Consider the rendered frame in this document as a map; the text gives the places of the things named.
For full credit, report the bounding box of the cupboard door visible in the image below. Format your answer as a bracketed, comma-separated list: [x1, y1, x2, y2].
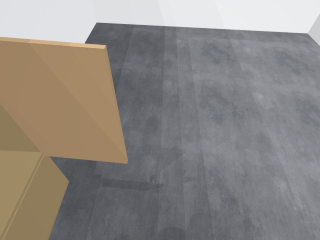
[0, 37, 128, 164]

